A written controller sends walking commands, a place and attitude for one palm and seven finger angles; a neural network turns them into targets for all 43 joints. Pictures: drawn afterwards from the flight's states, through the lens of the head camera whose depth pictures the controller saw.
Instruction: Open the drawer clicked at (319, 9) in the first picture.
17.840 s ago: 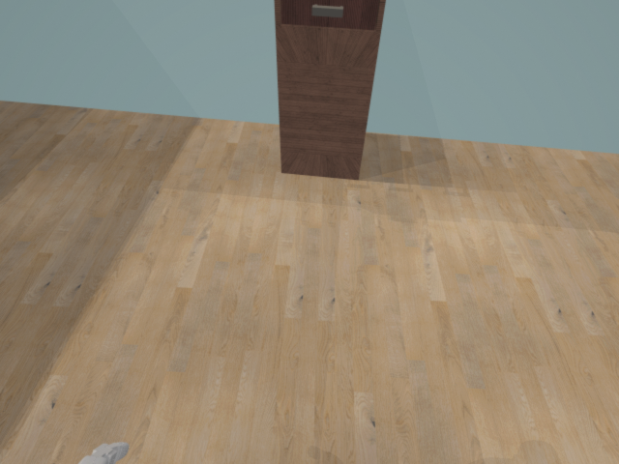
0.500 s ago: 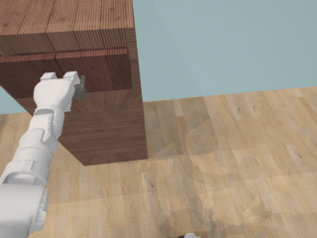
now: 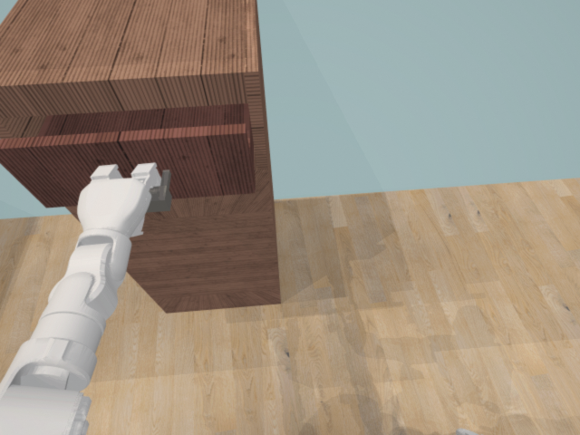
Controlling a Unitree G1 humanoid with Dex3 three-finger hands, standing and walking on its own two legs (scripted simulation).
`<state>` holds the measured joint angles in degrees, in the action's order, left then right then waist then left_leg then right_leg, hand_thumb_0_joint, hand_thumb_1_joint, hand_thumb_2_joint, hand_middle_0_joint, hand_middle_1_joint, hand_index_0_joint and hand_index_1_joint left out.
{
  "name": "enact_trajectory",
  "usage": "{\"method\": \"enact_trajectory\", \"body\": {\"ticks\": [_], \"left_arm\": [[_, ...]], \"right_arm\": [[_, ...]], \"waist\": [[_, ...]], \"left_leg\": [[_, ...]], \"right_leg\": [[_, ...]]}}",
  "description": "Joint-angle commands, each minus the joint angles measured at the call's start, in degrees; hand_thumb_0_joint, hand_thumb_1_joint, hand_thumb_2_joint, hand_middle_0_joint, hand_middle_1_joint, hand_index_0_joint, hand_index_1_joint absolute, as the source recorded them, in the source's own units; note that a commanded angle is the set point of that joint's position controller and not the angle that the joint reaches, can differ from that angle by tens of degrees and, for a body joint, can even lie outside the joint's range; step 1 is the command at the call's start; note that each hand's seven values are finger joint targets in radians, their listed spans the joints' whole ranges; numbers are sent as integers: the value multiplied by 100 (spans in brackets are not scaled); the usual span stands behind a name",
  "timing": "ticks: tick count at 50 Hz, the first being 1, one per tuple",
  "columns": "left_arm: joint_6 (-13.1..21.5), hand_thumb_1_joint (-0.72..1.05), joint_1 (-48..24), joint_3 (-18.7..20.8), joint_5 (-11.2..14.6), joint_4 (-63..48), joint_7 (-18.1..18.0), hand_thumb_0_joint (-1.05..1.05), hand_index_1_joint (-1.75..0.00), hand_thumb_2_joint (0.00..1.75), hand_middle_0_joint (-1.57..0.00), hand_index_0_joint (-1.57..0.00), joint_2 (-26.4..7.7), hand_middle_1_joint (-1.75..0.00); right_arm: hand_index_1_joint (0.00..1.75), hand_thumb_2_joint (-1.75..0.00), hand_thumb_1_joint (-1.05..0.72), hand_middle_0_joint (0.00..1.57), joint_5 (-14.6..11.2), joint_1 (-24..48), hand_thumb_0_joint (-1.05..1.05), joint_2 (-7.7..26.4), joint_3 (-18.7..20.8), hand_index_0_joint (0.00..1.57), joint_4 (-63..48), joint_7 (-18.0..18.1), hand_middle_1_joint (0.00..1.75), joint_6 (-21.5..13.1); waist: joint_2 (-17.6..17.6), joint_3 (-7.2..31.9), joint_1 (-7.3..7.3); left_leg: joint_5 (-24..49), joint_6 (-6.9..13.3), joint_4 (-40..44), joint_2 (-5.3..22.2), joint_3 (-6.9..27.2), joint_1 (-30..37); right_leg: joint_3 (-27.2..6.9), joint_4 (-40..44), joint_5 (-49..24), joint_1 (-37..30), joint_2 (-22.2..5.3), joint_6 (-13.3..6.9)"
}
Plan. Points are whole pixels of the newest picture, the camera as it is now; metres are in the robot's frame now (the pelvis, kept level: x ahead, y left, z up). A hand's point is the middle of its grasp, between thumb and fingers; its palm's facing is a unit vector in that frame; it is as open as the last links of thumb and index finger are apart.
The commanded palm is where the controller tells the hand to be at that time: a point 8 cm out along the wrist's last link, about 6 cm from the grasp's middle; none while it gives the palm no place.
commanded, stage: pull the drawer open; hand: left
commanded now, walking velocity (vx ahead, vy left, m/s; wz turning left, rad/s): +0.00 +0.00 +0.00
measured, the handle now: (133, 189) +0.45 +0.25 +0.05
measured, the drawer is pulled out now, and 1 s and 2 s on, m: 0.06 0.17 0.29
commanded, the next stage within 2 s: none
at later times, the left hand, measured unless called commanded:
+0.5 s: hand (127, 254) +0.35 +0.24 +0.02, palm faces -0.01 -0.04 -1.00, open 5.9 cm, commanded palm +0.32 +0.24 +0.08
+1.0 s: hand (120, 293) +0.30 +0.24 +0.02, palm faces +0.00 -0.04 -1.00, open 5.9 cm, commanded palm +0.26 +0.24 +0.08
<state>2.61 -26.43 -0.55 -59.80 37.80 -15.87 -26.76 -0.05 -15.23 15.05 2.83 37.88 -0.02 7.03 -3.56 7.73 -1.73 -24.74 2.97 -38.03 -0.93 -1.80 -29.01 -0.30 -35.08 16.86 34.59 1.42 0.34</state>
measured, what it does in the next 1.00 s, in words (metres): stands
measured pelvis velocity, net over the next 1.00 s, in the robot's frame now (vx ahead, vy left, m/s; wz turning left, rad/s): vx -0.02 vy -0.02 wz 0.01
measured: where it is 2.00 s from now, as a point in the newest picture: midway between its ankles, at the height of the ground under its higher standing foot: outside the picture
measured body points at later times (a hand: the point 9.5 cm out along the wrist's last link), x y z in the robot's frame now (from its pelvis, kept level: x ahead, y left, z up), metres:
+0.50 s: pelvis +0.00 -0.01 +0.00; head +0.06 -0.02 +0.45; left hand +0.35 +0.24 +0.08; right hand +0.12 -0.27 -0.12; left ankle -0.09 +0.08 -0.72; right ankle -0.01 -0.13 -0.72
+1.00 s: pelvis -0.02 -0.02 +0.00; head +0.02 -0.04 +0.45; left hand +0.29 +0.24 +0.08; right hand +0.14 -0.26 -0.12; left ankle -0.09 +0.08 -0.72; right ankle -0.01 -0.13 -0.72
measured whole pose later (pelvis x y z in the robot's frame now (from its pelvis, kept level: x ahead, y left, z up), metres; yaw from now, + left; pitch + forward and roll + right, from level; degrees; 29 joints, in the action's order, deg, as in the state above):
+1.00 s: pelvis -0.02 -0.02 +0.00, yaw +1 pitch +10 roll +0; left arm -0.1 -7.7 -2.3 -59.5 21.1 -16.4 -23.8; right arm 0.0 -9.6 14.2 1.8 37.2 2.4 4.3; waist -3.4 5.1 1.4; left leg -23.1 1.7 -35.8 -1.1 -0.9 -22.2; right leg 0.2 -35.4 16.1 28.9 1.4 -1.0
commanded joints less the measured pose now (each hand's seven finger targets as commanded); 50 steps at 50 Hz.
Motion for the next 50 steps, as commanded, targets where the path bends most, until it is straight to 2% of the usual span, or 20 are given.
{"method": "enact_trajectory", "body": {"ticks": [1,5,8,13,14,15,19,23,24,26,29,31,33,36,38,41,42,46,48,50], "left_arm": [[-195,90,-990,635,119,-1062,-188,0,-135,90,-40,-40,-1360,-135],[-251,90,-865,521,125,-1166,-184,0,-135,90,-40,-40,-1233,-135],[-251,90,-753,705,119,-1351,-206,0,-135,90,-40,-40,-1425,-135],[-299,90,-453,467,182,-1794,-190,0,-135,90,-40,-40,-1062,-135],[-300,90,-380,597,162,-1900,-209,0,-135,90,-40,-40,-1210,-135],[-335,90,-370,393,131,-1862,-203,0,-135,90,-40,-40,-1005,-135],[-325,90,-303,540,88,-1850,-240,0,-135,90,-40,-40,-1152,-135],[-352,90,235,507,155,-2397,-228,0,-135,90,-40,-40,-1002,-135],[-367,90,303,581,151,-2408,-236,0,-135,90,-40,-40,-1076,-135],[-392,90,149,317,177,-2466,-213,0,-135,90,-40,-40,-811,-135],[-352,90,146,448,105,-2505,-277,0,-135,90,-40,-40,-958,-135],[-358,90,492,312,120,-2571,-297,0,-135,90,-40,-40,-697,-135],[-363,90,498,547,106,-2598,-307,0,-135,90,-40,-40,-976,-135],[-392,90,458,436,100,-2657,-305,0,-135,90,-40,-40,-884,-135],[-380,90,544,606,97,-2673,-306,0,-135,90,-40,-40,-1041,-135],[-373,90,566,434,110,-2649,-296,0,-135,90,-40,-40,-861,-135],[-361,90,625,548,101,-2618,-303,0,-135,90,-40,-40,-965,-135],[-338,90,730,415,76,-2779,-318,0,-135,90,-40,-40,-824,-135],[-344,90,997,626,88,-2801,-321,0,-135,90,-40,-40,-1002,-135],[-331,90,1129,503,113,-2955,-326,0,-135,90,-40,-40,-846,-135]], "right_arm": [[30,-90,-90,20,4,-244,0,835,335,20,-508,84,30,-174],[30,-90,-90,20,-10,-162,0,830,328,20,-535,81,30,-191],[30,-90,-90,20,-1,-96,0,852,324,20,-556,96,30,-199],[30,-90,-90,20,1,3,0,819,339,20,-577,73,30,-268],[30,-90,-90,20,7,8,0,814,327,20,-589,77,30,-275],[30,-90,-90,20,-1,58,0,804,316,20,-597,82,30,-280],[30,-90,-90,20,-4,202,0,807,287,20,-633,149,30,-297],[30,-90,-90,20,21,300,0,748,295,20,-694,129,30,-343],[30,-90,-90,20,26,316,0,742,288,20,-667,131,30,-349],[30,-90,-90,20,8,384,0,735,257,20,-687,139,30,-359],[30,-90,-90,20,15,490,0,730,243,20,-712,188,30,-379],[30,-90,-90,20,13,547,0,687,240,20,-757,188,30,-416],[30,-90,-90,20,22,581,0,720,240,20,-715,220,30,-412],[30,-90,-90,20,30,626,0,674,206,20,-721,244,30,-433],[30,-90,-90,20,30,691,0,689,204,20,-727,268,30,-428],[30,-90,-90,20,19,763,0,641,169,20,-743,296,30,-457],[30,-90,-90,20,12,779,0,636,174,20,-737,302,30,-461],[30,-90,-90,20,25,851,0,606,158,20,-777,307,30,-498],[30,-90,-90,20,16,903,0,623,154,20,-798,312,30,-498],[30,-90,-90,20,20,939,0,588,147,20,-844,305,30,-529]], "waist": [[101,2121,234],[58,1974,185],[126,2098,243],[57,2084,212],[-8,2118,270],[-52,1969,216],[196,1704,228],[-104,2101,389],[-100,1990,379],[27,1762,259],[104,1573,277],[177,1613,331],[155,1694,381],[75,1662,374],[200,1627,400],[223,1419,386],[234,1395,407],[71,1421,444],[117,1457,502],[88,1390,512]], "left_leg": [[4882,-236,122,127,226,797],[4507,-227,167,100,210,837],[4550,-230,183,92,218,818],[5072,-257,116,136,270,1102],[4959,-273,148,134,279,1109],[4830,-280,161,129,283,1150],[4034,-228,294,79,210,874],[5123,-319,186,103,265,1224],[5135,-322,175,119,267,1238],[4599,-303,222,109,265,1203],[3936,-270,340,68,234,1057],[4119,-272,329,62,217,1066],[4234,-307,320,56,223,1056],[3947,-298,345,22,192,1053],[3848,-289,390,13,203,982],[3400,-262,447,-17,162,901],[3337,-263,473,-22,161,874],[3324,-277,497,-25,152,957],[3321,-292,530,-23,171,934],[3270,-275,535,-27,152,942]], "right_leg": [[122,-181,-3043,-1874,27,-218],[142,-106,-2833,-1820,37,-218],[112,-116,-2911,-1986,34,-240],[134,-125,-3098,-1890,23,-210],[132,-131,-3041,-1929,11,-211],[163,-106,-2877,-1792,33,-216],[147,-25,-2577,-1882,26,-237],[126,-160,-3186,-2089,-4,-241],[123,-156,-3204,-2039,-9,-228],[177,-72,-2806,-1864,5,-217],[154,8,-2429,-1853,12,-245],[170,-28,-2568,-1923,9,-246],[138,-59,-2678,-2034,4,-257],[138,-39,-2603,-2033,-17,-252],[98,-9,-2569,-2127,-8,-258],[119,34,-2341,-2043,-21,-251],[93,48,-2303,-2067,-12,-262],[96,50,-2205,-2044,-19,-275],[60,63,-2178,-2147,-4,-287],[55,69,-2189,-2126,-15,-282]]}}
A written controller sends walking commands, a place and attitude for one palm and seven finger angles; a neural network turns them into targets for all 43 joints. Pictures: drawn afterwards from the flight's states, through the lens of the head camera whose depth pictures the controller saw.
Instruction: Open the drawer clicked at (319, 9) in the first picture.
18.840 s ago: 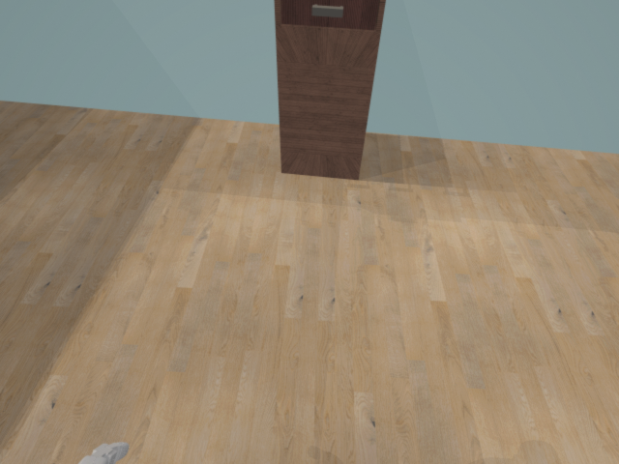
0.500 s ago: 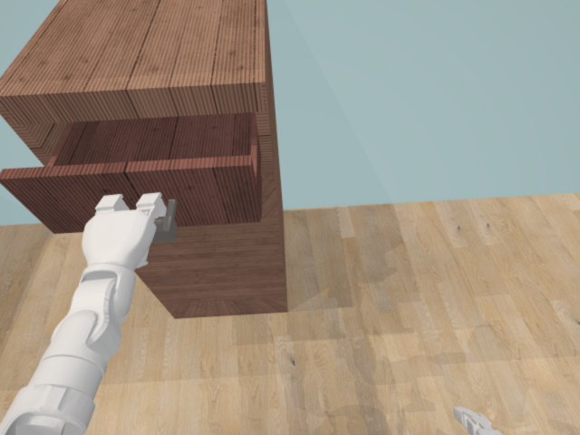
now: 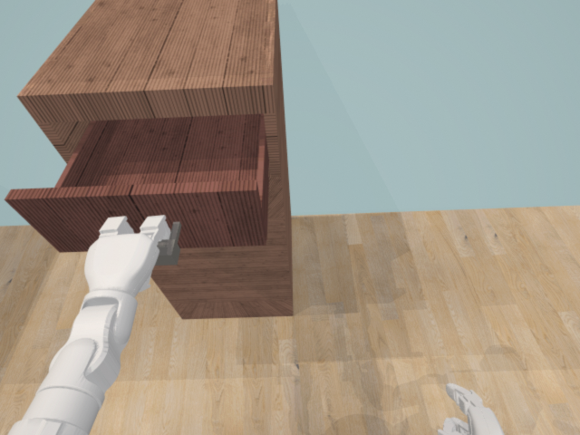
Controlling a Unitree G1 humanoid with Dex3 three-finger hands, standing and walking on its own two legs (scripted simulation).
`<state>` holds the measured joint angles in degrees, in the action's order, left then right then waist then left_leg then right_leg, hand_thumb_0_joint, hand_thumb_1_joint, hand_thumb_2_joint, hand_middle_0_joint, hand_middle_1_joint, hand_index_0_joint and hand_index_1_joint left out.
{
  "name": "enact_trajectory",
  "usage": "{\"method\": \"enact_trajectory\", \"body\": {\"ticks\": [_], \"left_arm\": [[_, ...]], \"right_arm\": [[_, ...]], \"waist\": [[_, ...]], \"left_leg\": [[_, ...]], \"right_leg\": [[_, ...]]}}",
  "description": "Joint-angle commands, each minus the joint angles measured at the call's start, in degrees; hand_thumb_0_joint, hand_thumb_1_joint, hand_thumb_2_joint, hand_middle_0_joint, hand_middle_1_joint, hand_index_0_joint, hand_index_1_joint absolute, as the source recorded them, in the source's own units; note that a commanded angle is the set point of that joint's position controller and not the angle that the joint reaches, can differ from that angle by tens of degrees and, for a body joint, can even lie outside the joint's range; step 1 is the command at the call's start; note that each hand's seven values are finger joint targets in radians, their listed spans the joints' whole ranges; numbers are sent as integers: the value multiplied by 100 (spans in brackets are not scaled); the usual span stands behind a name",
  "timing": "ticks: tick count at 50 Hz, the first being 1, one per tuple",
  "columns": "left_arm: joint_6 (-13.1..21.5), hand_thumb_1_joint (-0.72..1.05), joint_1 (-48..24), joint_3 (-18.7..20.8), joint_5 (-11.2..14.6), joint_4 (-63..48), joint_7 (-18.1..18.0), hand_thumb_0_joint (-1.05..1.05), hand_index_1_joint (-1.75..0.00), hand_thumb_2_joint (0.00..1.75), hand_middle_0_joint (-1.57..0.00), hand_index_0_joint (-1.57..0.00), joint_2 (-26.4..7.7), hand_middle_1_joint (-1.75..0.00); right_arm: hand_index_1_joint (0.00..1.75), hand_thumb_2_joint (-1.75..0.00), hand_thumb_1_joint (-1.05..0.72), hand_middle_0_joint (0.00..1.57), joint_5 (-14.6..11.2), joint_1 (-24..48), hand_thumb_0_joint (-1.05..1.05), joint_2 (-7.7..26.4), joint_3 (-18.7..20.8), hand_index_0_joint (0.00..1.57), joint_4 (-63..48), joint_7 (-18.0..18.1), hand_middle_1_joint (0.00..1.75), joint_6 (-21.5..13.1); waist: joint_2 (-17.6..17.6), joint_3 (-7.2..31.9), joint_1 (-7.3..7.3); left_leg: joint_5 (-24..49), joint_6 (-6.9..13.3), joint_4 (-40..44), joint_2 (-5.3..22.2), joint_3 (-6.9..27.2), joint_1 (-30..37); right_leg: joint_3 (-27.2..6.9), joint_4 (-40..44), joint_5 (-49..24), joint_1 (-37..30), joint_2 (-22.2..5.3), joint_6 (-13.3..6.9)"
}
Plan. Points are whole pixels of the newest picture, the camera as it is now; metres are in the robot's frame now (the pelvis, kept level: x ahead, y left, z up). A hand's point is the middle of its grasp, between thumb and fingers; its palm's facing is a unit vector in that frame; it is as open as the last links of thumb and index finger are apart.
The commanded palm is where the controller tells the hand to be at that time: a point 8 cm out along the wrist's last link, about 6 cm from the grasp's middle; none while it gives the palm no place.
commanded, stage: pull the drawer open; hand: left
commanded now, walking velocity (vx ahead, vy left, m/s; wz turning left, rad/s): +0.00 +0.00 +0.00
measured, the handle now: (142, 240) +0.37 +0.26 +0.04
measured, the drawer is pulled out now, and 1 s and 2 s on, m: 0.17 0.29 0.29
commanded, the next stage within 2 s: open the thumb to release the handle in 1.28 s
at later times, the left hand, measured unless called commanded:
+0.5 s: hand (129, 319) +0.26 +0.25 +0.02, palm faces +0.01 -0.05 -1.00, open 5.8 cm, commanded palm +0.22 +0.25 +0.07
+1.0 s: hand (118, 358) +0.21 +0.24 +0.02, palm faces +0.01 -0.06 -1.00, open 5.9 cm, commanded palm +0.16 +0.25 +0.07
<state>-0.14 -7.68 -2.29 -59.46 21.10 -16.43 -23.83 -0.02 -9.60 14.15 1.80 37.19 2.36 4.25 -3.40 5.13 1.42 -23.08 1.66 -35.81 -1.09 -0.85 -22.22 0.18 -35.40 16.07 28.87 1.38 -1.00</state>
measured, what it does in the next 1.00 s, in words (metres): stands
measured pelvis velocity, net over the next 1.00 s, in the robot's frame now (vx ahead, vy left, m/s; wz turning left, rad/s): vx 0.00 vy -0.01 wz -0.02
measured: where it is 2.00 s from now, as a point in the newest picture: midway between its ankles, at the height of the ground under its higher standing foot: outside the picture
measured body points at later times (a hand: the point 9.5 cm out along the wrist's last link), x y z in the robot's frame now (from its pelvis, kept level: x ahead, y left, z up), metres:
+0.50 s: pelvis +0.00 +0.00 +0.00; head +0.03 -0.03 +0.45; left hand +0.25 +0.24 +0.07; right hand +0.19 -0.23 -0.11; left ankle -0.06 +0.10 -0.72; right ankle +0.01 -0.11 -0.72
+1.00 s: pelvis +0.00 -0.01 +0.00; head +0.03 -0.03 +0.45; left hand +0.20 +0.24 +0.07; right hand +0.21 -0.23 -0.10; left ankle -0.06 +0.10 -0.72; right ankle +0.01 -0.11 -0.72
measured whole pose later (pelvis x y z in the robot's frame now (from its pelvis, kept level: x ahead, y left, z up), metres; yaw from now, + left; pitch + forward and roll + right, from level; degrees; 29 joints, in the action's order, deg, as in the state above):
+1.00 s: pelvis +0.00 -0.01 +0.00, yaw -1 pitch +6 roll +0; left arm 0.0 22.9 -1.1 -59.4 -4.6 -19.9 -22.8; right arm 1.5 -5.5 12.9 0.5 35.9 0.9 2.6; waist -3.0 4.3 4.0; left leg -24.2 1.2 -36.3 -0.5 -1.9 -18.4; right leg -0.8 -37.3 17.4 26.2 2.1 -1.5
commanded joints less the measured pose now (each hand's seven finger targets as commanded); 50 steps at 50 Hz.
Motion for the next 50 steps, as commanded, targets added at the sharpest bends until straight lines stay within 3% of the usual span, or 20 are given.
{"method": "enact_trajectory", "body": {"ticks": [1,3,6,15,16,19,22,28,30,33,36,38,41,44,50], "left_arm": [[-45,90,-665,711,96,-1415,-282,0,-135,90,-40,-40,-1144,-135],[-72,90,-242,740,134,-1458,-281,0,-135,90,-40,-40,-1080,-135],[-63,90,-183,713,132,-1666,-313,0,-135,90,-40,-40,-1051,-135],[-113,90,638,796,125,-2333,-436,0,-135,90,-40,-40,-1001,-135],[-138,90,758,674,126,-2388,-436,0,-135,90,-40,-40,-863,-135],[-143,90,809,752,128,-2558,-464,0,-135,90,-40,-40,-930,-135],[-148,90,1006,643,129,-2784,-489,0,-135,90,-40,-40,-783,-135],[-179,90,1612,901,106,-2995,-508,0,-135,90,-40,-40,-948,-135],[-173,90,1715,754,100,-3168,-512,0,-135,90,-40,-40,-773,-135],[-169,90,2276,996,147,-3393,-537,0,-135,90,-40,-40,-925,-135],[-177,90,2250,850,108,-3513,-570,0,-135,90,-40,-40,-776,-135],[-182,90,2311,1065,102,-3482,-597,0,-135,90,-40,-40,-969,-135],[-148,90,2686,1090,85,-3482,-657,0,-135,90,-40,-40,-896,-135],[-146,90,2828,1007,96,-3728,-677,0,-135,90,-40,-40,-823,-135],[-124,90,3375,1219,168,-3949,-730,0,-135,90,-40,-40,-906,-135]], "right_arm": [[30,-90,-90,20,21,401,0,684,258,20,-777,65,30,-268],[30,-90,-90,20,17,459,0,689,251,20,-820,52,30,-286],[30,-90,-90,20,23,499,0,683,246,20,-813,49,30,-330],[30,-90,-90,20,54,665,0,637,231,20,-867,5,30,-427],[30,-90,-90,20,55,713,0,625,208,20,-891,-7,30,-433],[30,-90,-90,20,73,758,0,628,205,20,-880,-8,30,-445],[30,-90,-90,20,84,824,0,596,192,20,-903,-29,30,-467],[30,-90,-90,20,112,953,0,579,148,20,-933,-22,30,-441],[30,-90,-90,20,116,971,0,532,142,20,-940,-47,30,-446],[30,-90,-90,20,126,1037,0,533,128,20,-982,-57,30,-444],[30,-90,-90,20,146,1084,0,504,110,20,-982,-73,30,-443],[30,-90,-90,20,144,1115,0,527,102,20,-985,-51,30,-417],[30,-90,-90,20,160,1109,0,468,107,20,-996,-52,30,-445],[30,-90,-90,20,165,1152,0,484,94,20,-1035,-75,30,-448],[30,-90,-90,20,165,1166,0,471,106,20,-1047,-102,30,-450]], "waist": [[103,1729,215],[190,1668,257],[201,1523,228],[59,1500,333],[50,1431,323],[159,1353,309],[107,1339,316],[184,1250,409],[93,1216,401],[12,1291,492],[37,1095,425],[33,995,445],[140,1120,519],[-3,1069,513],[59,1072,541]], "left_leg": [[3160,-144,313,-9,48,284],[3213,-157,347,7,80,266],[3093,-153,357,14,66,283],[3215,-202,354,13,84,421],[3222,-204,353,21,88,424],[3133,-206,360,20,98,437],[3038,-208,365,9,90,473],[3012,-209,384,-21,104,419],[3116,-230,362,-8,96,491],[3236,-243,347,-22,98,518],[3022,-222,324,-12,99,473],[2778,-223,374,-30,118,392],[2789,-199,323,-43,100,385],[2789,-213,313,-37,106,392],[2756,-197,262,-35,102,331]], "right_leg": [[-10,92,-2201,-1621,-19,-143],[11,106,-2158,-1647,-10,-142],[7,116,-2072,-1542,-9,-134],[-33,96,-2083,-1586,-8,-157],[-1,92,-2061,-1528,-15,-147],[-33,113,-2017,-1513,-9,-140],[-35,128,-1972,-1501,-16,-139],[-127,130,-2069,-1623,8,-162],[-93,105,-2068,-1550,-3,-155],[-171,103,-2274,-1692,4,-168],[-136,90,-2075,-1495,5,-152],[-171,129,-1873,-1500,32,-175],[-204,76,-1991,-1562,20,-166],[-207,60,-1975,-1510,13,-165],[-260,29,-2079,-1536,14,-163]]}}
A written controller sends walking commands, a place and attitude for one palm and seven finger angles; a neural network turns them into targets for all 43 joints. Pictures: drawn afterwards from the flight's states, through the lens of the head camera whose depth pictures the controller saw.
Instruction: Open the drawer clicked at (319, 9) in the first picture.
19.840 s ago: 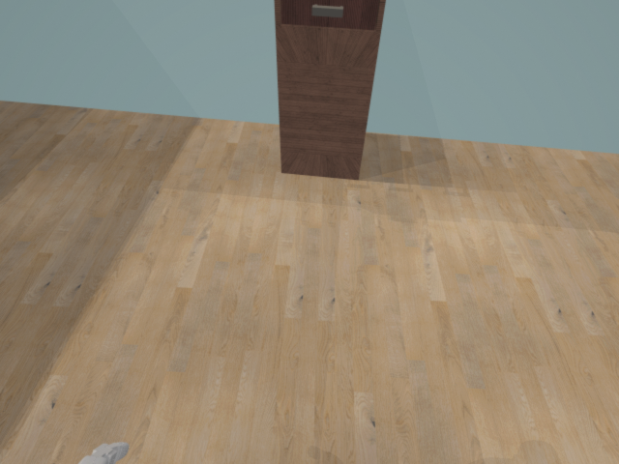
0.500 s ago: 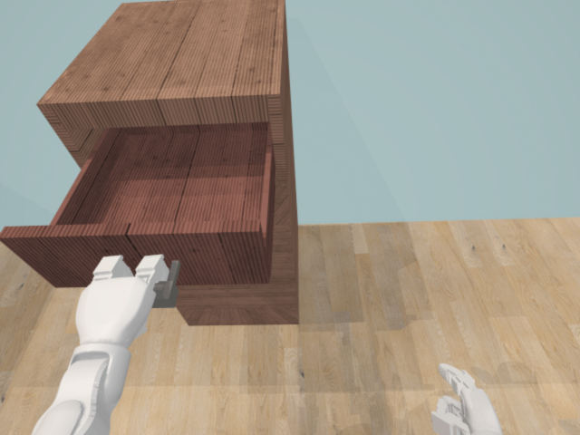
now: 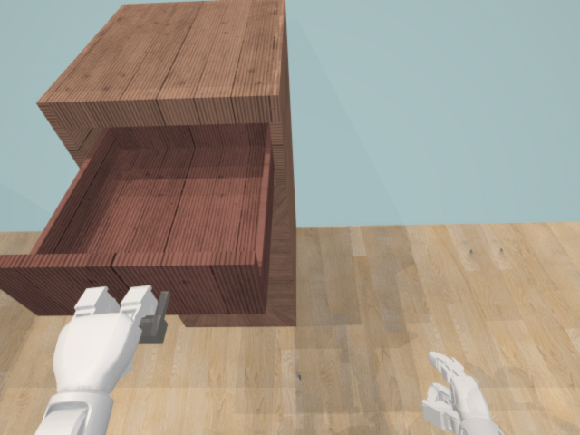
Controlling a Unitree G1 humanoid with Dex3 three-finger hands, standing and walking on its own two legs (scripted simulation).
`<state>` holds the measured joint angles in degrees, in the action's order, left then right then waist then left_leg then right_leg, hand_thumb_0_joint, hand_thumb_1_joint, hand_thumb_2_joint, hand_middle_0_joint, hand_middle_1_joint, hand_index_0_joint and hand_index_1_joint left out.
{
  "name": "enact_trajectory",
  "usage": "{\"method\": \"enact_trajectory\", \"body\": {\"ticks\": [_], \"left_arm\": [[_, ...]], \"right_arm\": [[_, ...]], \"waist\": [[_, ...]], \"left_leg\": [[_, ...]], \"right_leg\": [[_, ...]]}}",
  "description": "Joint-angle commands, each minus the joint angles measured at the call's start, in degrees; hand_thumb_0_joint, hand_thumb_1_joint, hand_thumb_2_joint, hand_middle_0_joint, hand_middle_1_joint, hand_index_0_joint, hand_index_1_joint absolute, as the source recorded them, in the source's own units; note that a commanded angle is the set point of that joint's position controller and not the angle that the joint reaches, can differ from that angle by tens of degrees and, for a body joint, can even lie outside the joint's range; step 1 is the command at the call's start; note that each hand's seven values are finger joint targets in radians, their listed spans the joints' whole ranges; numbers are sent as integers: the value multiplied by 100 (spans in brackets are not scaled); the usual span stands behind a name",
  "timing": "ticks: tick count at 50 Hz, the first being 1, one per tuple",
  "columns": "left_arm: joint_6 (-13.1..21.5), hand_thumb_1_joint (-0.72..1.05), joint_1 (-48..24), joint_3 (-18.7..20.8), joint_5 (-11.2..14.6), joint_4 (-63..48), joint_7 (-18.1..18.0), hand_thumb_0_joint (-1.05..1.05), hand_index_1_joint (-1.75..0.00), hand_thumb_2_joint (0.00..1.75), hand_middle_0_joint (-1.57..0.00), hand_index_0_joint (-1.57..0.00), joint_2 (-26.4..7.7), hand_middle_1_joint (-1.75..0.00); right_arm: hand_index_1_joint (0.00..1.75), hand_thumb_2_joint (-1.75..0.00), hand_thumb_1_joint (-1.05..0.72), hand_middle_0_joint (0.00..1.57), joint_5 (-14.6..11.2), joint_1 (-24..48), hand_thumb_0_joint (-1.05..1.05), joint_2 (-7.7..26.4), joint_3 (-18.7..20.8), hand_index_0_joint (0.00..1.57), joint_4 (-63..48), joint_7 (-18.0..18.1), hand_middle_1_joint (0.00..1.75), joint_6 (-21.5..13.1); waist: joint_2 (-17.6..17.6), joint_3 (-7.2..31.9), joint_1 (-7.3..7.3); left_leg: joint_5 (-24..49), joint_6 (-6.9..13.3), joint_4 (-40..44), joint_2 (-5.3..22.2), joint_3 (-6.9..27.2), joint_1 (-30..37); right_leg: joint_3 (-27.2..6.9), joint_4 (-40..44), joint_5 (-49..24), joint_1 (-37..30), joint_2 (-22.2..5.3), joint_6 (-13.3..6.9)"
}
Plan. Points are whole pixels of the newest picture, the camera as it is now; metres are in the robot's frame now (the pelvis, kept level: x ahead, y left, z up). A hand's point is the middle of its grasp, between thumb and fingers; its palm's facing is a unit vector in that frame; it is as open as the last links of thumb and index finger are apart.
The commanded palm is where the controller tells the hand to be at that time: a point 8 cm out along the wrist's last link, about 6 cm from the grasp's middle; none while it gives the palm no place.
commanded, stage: pull the drawer open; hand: left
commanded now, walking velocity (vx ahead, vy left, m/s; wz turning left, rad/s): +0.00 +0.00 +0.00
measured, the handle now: (125, 314) +0.25 +0.26 +0.04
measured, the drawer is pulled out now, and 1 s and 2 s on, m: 0.29 0.29 0.29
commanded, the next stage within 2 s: open the thumb to release the handle in 0.28 s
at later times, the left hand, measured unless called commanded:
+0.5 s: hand (120, 359) +0.20 +0.25 +0.02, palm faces +0.06 -0.04 -1.00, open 5.9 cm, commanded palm +0.17 +0.26 +0.08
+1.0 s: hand (122, 361) +0.19 +0.25 +0.02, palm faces +0.02 -0.05 -1.00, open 13.2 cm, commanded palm +0.16 +0.24 +0.08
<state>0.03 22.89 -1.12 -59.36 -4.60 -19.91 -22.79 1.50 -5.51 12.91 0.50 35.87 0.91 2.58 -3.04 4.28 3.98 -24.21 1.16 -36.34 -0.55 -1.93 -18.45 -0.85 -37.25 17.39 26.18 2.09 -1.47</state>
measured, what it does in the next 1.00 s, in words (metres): stands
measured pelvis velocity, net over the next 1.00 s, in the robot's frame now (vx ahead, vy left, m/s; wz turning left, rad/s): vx -0.03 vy -0.02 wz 0.03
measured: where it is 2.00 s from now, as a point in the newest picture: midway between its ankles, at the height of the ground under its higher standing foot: outside the picture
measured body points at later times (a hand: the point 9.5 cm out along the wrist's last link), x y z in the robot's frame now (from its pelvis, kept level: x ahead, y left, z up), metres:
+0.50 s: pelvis +0.00 +0.00 -0.01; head +0.03 -0.02 +0.44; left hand +0.19 +0.25 +0.07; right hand +0.21 -0.22 -0.11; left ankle -0.06 +0.10 -0.72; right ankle +0.01 -0.10 -0.72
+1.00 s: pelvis -0.03 -0.02 +0.00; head -0.01 -0.05 +0.45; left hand +0.19 +0.24 +0.08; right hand +0.20 -0.23 -0.10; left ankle -0.06 +0.10 -0.72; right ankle +0.01 -0.10 -0.72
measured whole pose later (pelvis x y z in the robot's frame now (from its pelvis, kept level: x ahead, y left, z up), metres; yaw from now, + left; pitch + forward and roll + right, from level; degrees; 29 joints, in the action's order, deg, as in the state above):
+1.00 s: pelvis -0.03 -0.02 +0.00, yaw +2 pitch +4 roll +1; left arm -0.3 13.1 -2.3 -59.3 3.3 -17.8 -22.7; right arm 1.5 -5.2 13.4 0.1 37.0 3.1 2.4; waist -3.1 2.9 5.3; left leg -22.1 0.1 -36.8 -0.7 0.1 -18.8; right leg 1.1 -37.7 16.0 25.8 1.6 -2.7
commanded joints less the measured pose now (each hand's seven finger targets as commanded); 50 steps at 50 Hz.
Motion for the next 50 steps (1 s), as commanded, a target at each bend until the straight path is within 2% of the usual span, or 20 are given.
{"method": "enact_trajectory", "body": {"ticks": [1,3,6,8,11,13,14,18,19,20,21,22,24,26,31,33,39,48,49,50], "left_arm": [[-135,90,526,1083,176,-1313,-389,0,-135,90,-40,-40,-959,-135],[-121,90,620,1284,199,-1386,-411,0,-135,90,-40,-40,-1128,-135],[-106,90,805,1096,188,-1505,-450,0,-135,90,-40,-40,-928,-135],[-106,90,831,1250,168,-1602,-499,0,-135,90,-40,-40,-1055,-135],[-104,90,1257,1133,187,-1594,-526,0,-135,90,-40,-40,-890,-135],[-127,90,1308,1333,227,-1693,-542,0,-135,90,-40,-40,-1082,-135],[-121,90,1349,1194,202,-1741,-551,0,-135,90,-40,-40,-936,-135],[-152,90,1561,1397,255,-1778,-592,0,-135,90,-40,-40,-1100,-135],[-146,90,-967,1196,47,-1506,-653,0,-135,90,-40,-40,-1310,-135],[-135,83,-919,1366,-20,-1142,-701,0,-134,87,-40,-40,-1299,-134],[-142,76,-493,1347,-65,-836,-713,0,-134,84,-39,-39,-1221,-134],[-158,69,-422,1290,-75,-942,-726,0,-133,81,-38,-38,-1177,-133],[-249,55,-526,1248,-12,-1042,-725,0,-131,75,-38,-38,-1191,-131],[-353,41,-824,1086,19,-954,-658,0,-130,69,-36,-36,-1139,-130],[-510,6,-990,794,21,-633,-401,0,-126,54,-34,-34,-1033,-126],[-511,-8,-1116,925,-5,-660,-315,0,-124,48,-33,-33,-1216,-124],[-343,-50,-1456,682,-17,-510,-105,0,-120,30,-30,-30,-1075,-120],[-6,-50,-1899,745,-25,-243,-74,0,-120,30,-30,-30,-1160,-120],[28,-50,-1512,-162,67,-707,-35,0,-120,30,-30,-30,-135,-120],[57,-50,-1398,142,129,-686,-59,0,-120,30,-30,-30,-440,-120]], "right_arm": [[30,-90,-90,20,19,768,0,585,221,20,-925,48,30,-284],[30,-90,-90,20,5,783,0,615,224,20,-919,46,30,-254],[30,-90,-90,20,20,817,0,596,210,20,-948,19,30,-261],[30,-90,-90,20,30,795,0,632,232,20,-960,11,30,-250],[30,-90,-90,20,18,790,0,587,212,20,-992,-21,30,-269],[30,-90,-90,20,2,805,0,635,220,20,-1014,-31,30,-239],[30,-90,-90,20,20,807,0,611,212,20,-1021,-40,30,-248],[30,-90,-90,20,12,777,0,644,216,20,-1036,-55,30,-226],[30,-90,-90,20,43,839,0,751,185,20,-760,49,30,-141],[30,-90,-90,20,93,706,0,655,259,20,-832,108,30,-192],[30,-90,-90,20,77,686,0,627,249,20,-811,122,30,-217],[30,-90,-90,20,60,711,0,625,255,20,-842,120,30,-233],[30,-90,-90,20,26,661,0,617,291,20,-848,148,30,-229],[30,-90,-90,20,6,704,0,622,283,20,-802,181,30,-206],[30,-90,-90,20,-23,862,0,592,185,20,-774,246,30,-168],[30,-90,-90,20,-22,901,0,602,165,20,-797,272,30,-139],[30,-90,-90,20,-1,908,0,558,104,20,-785,286,30,-175],[30,-90,-90,20,14,808,0,561,154,20,-741,302,30,-297],[30,-90,-90,20,33,826,0,481,165,20,-893,211,30,-379],[30,-90,-90,20,-17,772,0,514,228,20,-810,203,30,-413]], "waist": [[166,1126,304],[113,1110,306],[-74,979,302],[-83,1034,297],[-3,1026,347],[10,1080,340],[1,1061,337],[16,1169,341],[164,783,-197],[41,877,23],[-57,752,72],[-177,1046,142],[-163,1435,166],[38,1430,126],[305,948,146],[359,1074,181],[203,852,153],[219,823,129],[95,1021,123],[163,938,93]], "left_leg": [[2788,-122,290,-104,197,-106],[2758,-151,318,-102,212,-167],[2649,-123,277,-108,196,-193],[2670,-142,265,-91,207,-184],[2690,-124,216,-92,198,-225],[2695,-142,213,-74,209,-278],[2732,-122,179,-74,201,-255],[2901,-144,125,-68,197,-282],[2271,-94,40,-140,283,-387],[2068,-72,74,-119,276,-404],[2046,-93,118,-129,270,-437],[2198,-101,99,-121,258,-302],[2531,-129,62,-117,259,-64],[2492,-131,88,-136,258,-99],[2095,-75,276,-164,235,-257],[2055,-65,320,-179,229,-236],[1605,-29,438,-213,187,-295],[1329,-23,475,-254,174,-425],[1440,-14,449,-247,171,-240],[1553,-25,440,-219,179,-196]], "right_leg": [[-167,203,-2248,-1280,-65,-104],[-207,211,-2245,-1311,-54,-118],[-183,179,-2122,-1174,-64,-120],[-209,183,-2086,-1164,-56,-128],[-196,125,-2099,-1132,-50,-123],[-214,119,-2077,-1172,-49,-122],[-209,83,-2127,-1115,-57,-117],[-281,44,-2495,-1211,-76,-110],[-287,52,-2099,-640,-36,-101],[-201,36,-1745,-686,-70,-118],[-156,72,-1615,-672,-29,-148],[-123,42,-1673,-760,-37,-149],[-87,18,-1881,-943,-51,-135],[-113,51,-1965,-998,-55,-117],[-59,225,-1671,-1053,-70,-93],[-137,271,-1659,-1212,-76,-94],[-161,458,-1153,-1183,-107,-81],[-241,594,-820,-1179,-140,-65],[-145,543,-860,-1126,-166,-60],[-140,560,-972,-1106,-118,-90]]}}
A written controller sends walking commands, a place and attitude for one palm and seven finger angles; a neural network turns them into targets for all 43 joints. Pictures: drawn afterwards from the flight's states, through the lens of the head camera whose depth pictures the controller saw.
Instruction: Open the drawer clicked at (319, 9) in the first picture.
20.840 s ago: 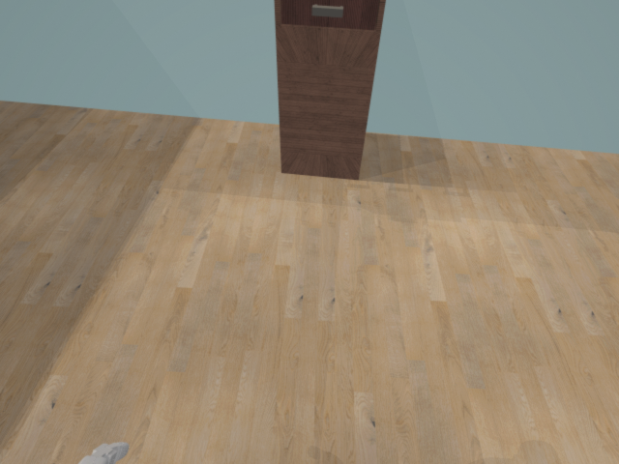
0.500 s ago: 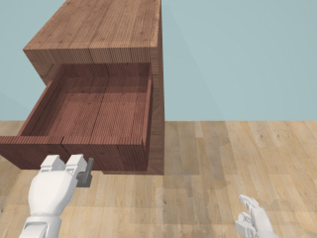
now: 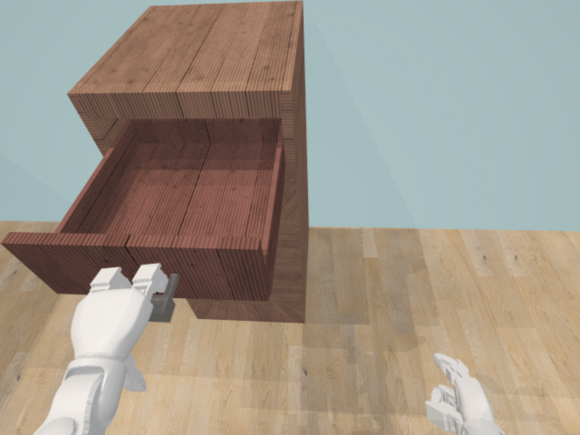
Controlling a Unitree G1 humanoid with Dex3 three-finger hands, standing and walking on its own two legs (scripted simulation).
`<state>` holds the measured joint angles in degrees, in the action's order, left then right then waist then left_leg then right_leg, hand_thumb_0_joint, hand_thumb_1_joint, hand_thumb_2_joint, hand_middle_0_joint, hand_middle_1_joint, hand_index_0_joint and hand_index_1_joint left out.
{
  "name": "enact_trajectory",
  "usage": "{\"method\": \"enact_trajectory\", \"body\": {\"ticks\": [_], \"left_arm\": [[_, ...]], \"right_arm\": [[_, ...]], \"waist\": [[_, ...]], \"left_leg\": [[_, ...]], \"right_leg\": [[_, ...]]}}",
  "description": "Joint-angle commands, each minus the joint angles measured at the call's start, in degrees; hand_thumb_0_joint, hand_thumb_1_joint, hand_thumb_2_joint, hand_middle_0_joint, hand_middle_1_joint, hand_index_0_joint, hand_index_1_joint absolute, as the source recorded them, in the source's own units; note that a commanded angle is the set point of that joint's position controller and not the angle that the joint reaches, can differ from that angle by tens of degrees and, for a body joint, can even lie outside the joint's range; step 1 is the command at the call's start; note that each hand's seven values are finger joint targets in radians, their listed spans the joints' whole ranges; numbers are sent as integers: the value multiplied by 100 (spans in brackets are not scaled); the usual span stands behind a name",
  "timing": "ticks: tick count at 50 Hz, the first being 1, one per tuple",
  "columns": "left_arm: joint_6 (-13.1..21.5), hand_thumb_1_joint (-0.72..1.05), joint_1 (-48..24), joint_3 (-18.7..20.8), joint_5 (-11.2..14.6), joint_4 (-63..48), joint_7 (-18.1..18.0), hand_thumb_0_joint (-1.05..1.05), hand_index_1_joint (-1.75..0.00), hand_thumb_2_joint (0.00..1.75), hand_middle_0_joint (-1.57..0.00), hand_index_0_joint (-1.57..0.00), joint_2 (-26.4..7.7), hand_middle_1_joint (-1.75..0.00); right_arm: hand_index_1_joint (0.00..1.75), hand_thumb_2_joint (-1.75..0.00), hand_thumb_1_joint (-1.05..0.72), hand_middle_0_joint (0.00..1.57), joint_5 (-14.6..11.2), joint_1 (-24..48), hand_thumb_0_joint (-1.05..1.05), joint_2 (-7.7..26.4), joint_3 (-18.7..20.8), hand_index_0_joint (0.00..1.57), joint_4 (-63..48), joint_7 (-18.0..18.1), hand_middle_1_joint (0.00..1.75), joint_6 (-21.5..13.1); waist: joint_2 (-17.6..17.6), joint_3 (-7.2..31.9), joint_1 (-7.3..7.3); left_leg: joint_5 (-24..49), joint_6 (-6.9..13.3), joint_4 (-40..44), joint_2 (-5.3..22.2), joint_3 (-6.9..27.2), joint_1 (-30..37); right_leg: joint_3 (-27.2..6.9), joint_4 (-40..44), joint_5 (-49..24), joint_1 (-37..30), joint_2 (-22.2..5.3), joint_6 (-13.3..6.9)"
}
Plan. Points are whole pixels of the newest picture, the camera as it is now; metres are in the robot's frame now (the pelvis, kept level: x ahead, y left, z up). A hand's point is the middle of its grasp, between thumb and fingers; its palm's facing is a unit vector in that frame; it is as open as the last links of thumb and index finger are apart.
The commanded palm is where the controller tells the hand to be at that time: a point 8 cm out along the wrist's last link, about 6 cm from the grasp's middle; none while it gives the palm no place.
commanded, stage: lift the hand off the handle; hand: left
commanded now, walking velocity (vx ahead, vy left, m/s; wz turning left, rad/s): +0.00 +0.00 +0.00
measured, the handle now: (136, 293) +0.27 +0.27 +0.04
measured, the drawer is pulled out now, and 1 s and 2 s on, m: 0.29 0.29 0.29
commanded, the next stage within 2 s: draw the hand back to the body in 1.58 s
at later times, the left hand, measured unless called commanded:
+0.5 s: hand (132, 322) +0.23 +0.25 +0.04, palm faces +0.03 -0.04 -1.00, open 13.4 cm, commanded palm +0.21 +0.25 +0.11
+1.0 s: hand (108, 285) +0.24 +0.25 +0.13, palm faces +0.15 -0.05 -0.99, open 13.5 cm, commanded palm +0.21 +0.25 +0.18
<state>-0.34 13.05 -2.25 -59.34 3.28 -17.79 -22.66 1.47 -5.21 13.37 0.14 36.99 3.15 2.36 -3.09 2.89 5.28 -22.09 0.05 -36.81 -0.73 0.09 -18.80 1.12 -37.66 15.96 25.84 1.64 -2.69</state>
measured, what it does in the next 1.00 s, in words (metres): stands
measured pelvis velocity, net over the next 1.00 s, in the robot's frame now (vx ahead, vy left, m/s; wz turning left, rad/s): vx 0.00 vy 0.01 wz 0.02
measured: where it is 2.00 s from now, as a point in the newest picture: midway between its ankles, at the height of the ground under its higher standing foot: outside the picture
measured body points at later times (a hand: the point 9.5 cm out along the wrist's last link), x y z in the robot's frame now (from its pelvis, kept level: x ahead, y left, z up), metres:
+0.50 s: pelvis +0.00 +0.01 +0.00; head +0.01 -0.03 +0.45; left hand +0.23 +0.25 +0.09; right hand +0.21 -0.20 -0.10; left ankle -0.03 +0.12 -0.72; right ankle +0.04 -0.09 -0.72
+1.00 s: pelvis +0.00 +0.01 +0.02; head -0.01 -0.03 +0.46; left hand +0.23 +0.25 +0.18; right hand +0.24 -0.17 -0.08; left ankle -0.03 +0.12 -0.72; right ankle +0.04 -0.09 -0.72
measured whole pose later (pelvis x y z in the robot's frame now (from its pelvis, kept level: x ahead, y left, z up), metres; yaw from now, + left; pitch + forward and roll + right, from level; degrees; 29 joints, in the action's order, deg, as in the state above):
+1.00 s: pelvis +0.00 +0.01 +0.02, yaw +1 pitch -2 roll +0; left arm -5.2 9.0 -4.7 -54.6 -12.0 -6.5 -26.4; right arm 0.2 -3.9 13.3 -1.8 37.6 1.8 4.3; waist -6.1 0.7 7.5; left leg -17.1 1.1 -25.7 -1.8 1.0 -6.7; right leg 1.6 -26.8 11.7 13.3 0.6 -1.5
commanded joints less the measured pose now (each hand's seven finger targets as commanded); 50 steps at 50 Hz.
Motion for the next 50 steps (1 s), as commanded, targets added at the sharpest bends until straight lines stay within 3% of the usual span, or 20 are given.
{"method": "enact_trajectory", "body": {"ticks": [1,3,5,6,9,13,18,22,25,29,33,34,37,40,43,44,46,48,49,50], "left_arm": [[105,-50,-467,333,95,-1516,-294,0,-120,30,-30,-30,-602,-120],[52,-50,-671,609,-63,-1402,-391,0,-120,30,-30,-30,-952,-120],[-5,-50,-876,510,-181,-1173,-424,0,-120,30,-30,-30,-855,-120],[-11,-50,-896,385,-156,-1161,-409,0,-120,30,-30,-30,-725,-120],[-26,-50,-1258,548,-129,-965,-397,0,-120,30,-30,-30,-981,-120],[-5,-50,-1646,354,-96,-947,-393,0,-120,30,-30,-30,-826,-120],[-48,-50,-1660,682,5,-1286,-352,0,-120,30,-30,-30,-1239,-120],[42,-50,-1842,507,108,-1729,-261,0,-120,30,-30,-30,-1066,-120],[24,-50,-1764,649,161,-1801,-195,0,-120,30,-30,-30,-1196,-120],[-63,-50,-2046,407,169,-1892,-42,0,-120,30,-30,-30,-1047,-120],[-153,-50,-1887,650,176,-2231,120,0,-120,30,-30,-30,-1333,-120],[-153,-50,-1867,453,213,-2384,175,0,-120,30,-30,-30,-1149,-120],[-198,-50,-1881,530,274,-2557,312,0,-120,30,-30,-30,-1256,-120],[-289,-50,-1886,477,355,-2622,479,0,-120,30,-30,-30,-1221,-120],[-401,-50,-1667,758,372,-2809,626,0,-120,30,-30,-30,-1521,-120],[-397,-50,-1824,588,349,-2877,677,0,-120,30,-30,-30,-1395,-120],[-459,-50,-1791,574,418,-2808,808,0,-120,30,-30,-30,-1395,-120],[-526,-50,-1721,723,490,-2860,926,0,-120,30,-30,-30,-1517,-120],[-572,-50,-1777,577,484,-2711,1005,0,-120,30,-30,-30,-1421,-120],[-619,-50,-1959,679,537,-2629,1072,0,-120,30,-30,-30,-1579,-120]], "right_arm": [[30,-90,-90,20,19,752,0,525,260,20,-910,-13,30,-397],[30,-90,-90,20,60,751,0,553,227,20,-881,-3,30,-336],[30,-90,-90,20,49,785,0,517,219,20,-852,-2,30,-340],[30,-90,-90,20,45,783,0,513,220,20,-874,-2,30,-363],[30,-90,-90,20,0,782,0,540,219,20,-819,59,30,-349],[30,-90,-90,20,-10,677,0,526,248,20,-773,87,30,-380],[30,-90,-90,20,-21,781,0,534,225,20,-797,128,30,-370],[30,-90,-90,20,-27,827,0,476,198,20,-820,117,30,-411],[30,-90,-90,20,-31,847,0,469,183,20,-798,111,30,-402],[30,-90,-90,20,-37,890,0,455,134,20,-815,84,30,-399],[30,-90,-90,20,-36,939,0,468,127,20,-850,57,30,-331],[30,-90,-90,20,-32,950,0,430,92,20,-890,37,30,-341],[30,-90,-90,20,-47,978,0,442,88,20,-874,20,30,-282],[30,-90,-90,20,-78,1009,0,440,63,20,-843,-20,30,-220],[30,-90,-90,20,-86,1112,0,466,20,20,-915,-44,30,-167],[30,-90,-90,20,-80,1108,0,440,-13,20,-898,-67,30,-155],[30,-90,-90,20,-98,1114,0,466,-14,20,-860,-80,30,-92],[30,-90,-90,20,-144,1216,0,464,-39,20,-930,-99,30,-77],[30,-90,-90,20,-132,1180,0,456,-81,20,-885,-109,30,-61],[30,-90,-90,20,-155,1158,0,488,-54,20,-811,-95,30,10]], "waist": [[126,1143,3],[291,1095,-11],[373,938,-31],[407,906,-53],[320,870,-75],[207,1166,-128],[163,1381,0],[43,1222,-40],[104,1141,-6],[104,958,-55],[-33,1220,90],[5,1163,81],[-139,1047,97],[-81,843,69],[9,1008,163],[51,1002,118],[22,714,123],[-2,725,161],[42,696,136],[44,504,96]], "left_leg": [[1331,88,471,-218,-43,-199],[1222,77,479,-232,-17,-350],[988,98,483,-239,-43,-455],[932,115,468,-239,-48,-458],[821,124,495,-244,-50,-459],[984,96,497,-229,-21,-271],[1242,97,599,-236,-9,-150],[1444,86,721,-195,40,82],[1486,78,820,-178,42,173],[1427,89,948,-160,44,292],[1817,43,1080,-165,61,524],[1838,60,1105,-160,74,543],[1945,44,1213,-161,71,643],[1962,28,1342,-130,85,698],[2195,46,1393,-131,81,801],[2198,54,1403,-126,64,801],[2220,35,1525,-118,64,778],[2206,50,1557,-98,85,858],[2158,65,1590,-104,39,809],[2061,51,1677,-102,51,774]], "right_leg": [[-381,601,-889,-1123,-96,55],[-420,595,-740,-1108,-95,52],[-453,623,-479,-991,-116,49],[-441,646,-435,-961,-135,68],[-438,672,-273,-920,-123,69],[-321,608,-424,-933,-106,59],[-373,640,-715,-1312,-120,62],[-252,679,-809,-1249,-108,51],[-220,772,-771,-1326,-97,58],[-167,900,-614,-1299,-117,78],[-185,957,-935,-1691,-88,47],[-121,957,-926,-1689,-119,58],[-142,1079,-1052,-1787,-99,46],[-106,1203,-1030,-1841,-82,40],[-155,1254,-1302,-2157,-77,51],[-110,1258,-1270,-2123,-119,62],[-71,1356,-1304,-2136,-95,48],[-132,1420,-1287,-2222,-75,49],[-72,1427,-1228,-2243,-129,64],[-100,1514,-1187,-2244,-102,53]]}}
